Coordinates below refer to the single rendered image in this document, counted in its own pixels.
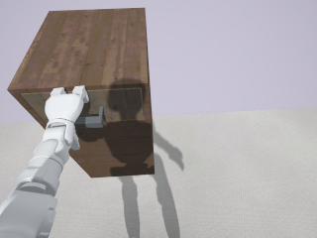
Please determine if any left robot hand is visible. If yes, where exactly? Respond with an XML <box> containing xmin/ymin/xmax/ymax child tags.
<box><xmin>45</xmin><ymin>85</ymin><xmax>89</xmax><ymax>151</ymax></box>

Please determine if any cabinet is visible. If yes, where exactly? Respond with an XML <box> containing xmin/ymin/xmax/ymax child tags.
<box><xmin>7</xmin><ymin>7</ymin><xmax>155</xmax><ymax>179</ymax></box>

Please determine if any left robot upper arm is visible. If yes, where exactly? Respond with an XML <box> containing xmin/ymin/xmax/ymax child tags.
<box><xmin>0</xmin><ymin>190</ymin><xmax>58</xmax><ymax>238</ymax></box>

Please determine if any handle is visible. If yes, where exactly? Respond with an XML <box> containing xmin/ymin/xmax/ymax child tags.
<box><xmin>74</xmin><ymin>106</ymin><xmax>104</xmax><ymax>129</ymax></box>

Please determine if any robot left forearm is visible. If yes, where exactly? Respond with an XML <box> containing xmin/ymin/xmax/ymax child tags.
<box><xmin>0</xmin><ymin>118</ymin><xmax>75</xmax><ymax>215</ymax></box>

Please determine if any drawer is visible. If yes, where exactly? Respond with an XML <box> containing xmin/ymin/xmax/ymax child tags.
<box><xmin>21</xmin><ymin>87</ymin><xmax>144</xmax><ymax>124</ymax></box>

